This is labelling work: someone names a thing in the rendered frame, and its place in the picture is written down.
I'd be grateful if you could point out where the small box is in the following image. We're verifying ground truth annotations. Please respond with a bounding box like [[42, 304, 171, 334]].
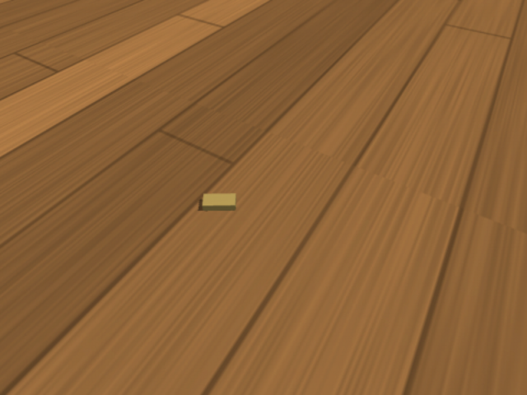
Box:
[[202, 193, 236, 211]]

